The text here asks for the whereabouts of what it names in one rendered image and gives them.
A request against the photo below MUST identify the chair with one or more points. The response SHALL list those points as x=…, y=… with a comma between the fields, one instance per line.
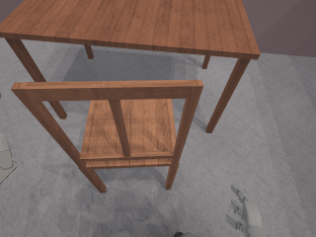
x=130, y=124

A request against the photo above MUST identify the left robot hand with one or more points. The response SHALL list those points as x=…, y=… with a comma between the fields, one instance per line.
x=7, y=165

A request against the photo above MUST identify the table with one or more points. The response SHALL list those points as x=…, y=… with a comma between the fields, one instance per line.
x=202, y=27

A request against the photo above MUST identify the robot right forearm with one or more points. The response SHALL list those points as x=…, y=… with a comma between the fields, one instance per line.
x=256, y=232

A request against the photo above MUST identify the right robot hand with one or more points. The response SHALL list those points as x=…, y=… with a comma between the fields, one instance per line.
x=243, y=216

